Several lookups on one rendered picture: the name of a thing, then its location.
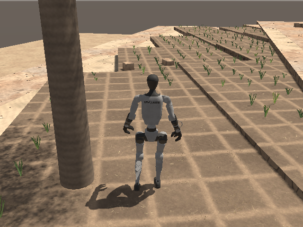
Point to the robot right forearm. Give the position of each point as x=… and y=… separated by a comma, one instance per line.
x=175, y=125

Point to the right robot thigh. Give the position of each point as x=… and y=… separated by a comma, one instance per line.
x=162, y=140

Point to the robot left forearm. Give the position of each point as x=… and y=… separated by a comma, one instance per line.
x=127, y=122

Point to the robot right hand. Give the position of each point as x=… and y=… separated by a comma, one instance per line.
x=176, y=134

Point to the robot left upper arm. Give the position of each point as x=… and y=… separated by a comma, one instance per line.
x=134, y=106

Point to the left robot shin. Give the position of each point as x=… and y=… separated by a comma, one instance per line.
x=138, y=168

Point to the robot left hand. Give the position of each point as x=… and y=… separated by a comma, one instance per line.
x=125, y=129

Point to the robot right upper arm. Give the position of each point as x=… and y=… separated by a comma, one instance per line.
x=169, y=106

